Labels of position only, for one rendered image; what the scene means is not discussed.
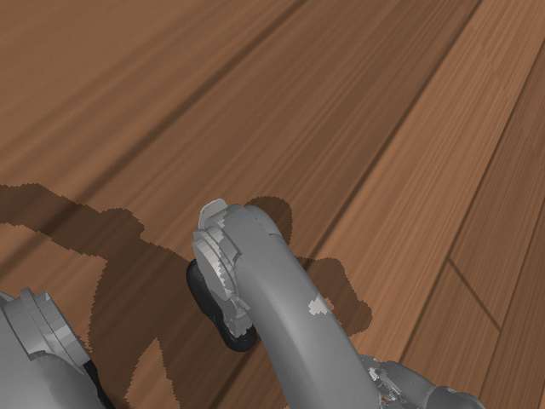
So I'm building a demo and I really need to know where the right robot foot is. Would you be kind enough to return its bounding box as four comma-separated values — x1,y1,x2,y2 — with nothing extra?
186,258,257,352

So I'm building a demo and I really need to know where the left robot foot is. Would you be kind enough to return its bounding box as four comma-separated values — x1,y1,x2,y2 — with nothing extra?
83,359,116,409

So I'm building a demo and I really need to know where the right robot hand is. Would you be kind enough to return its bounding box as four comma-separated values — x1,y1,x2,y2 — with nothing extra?
359,354,437,409

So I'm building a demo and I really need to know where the right robot arm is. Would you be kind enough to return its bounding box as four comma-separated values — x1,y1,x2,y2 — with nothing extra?
426,385,486,409

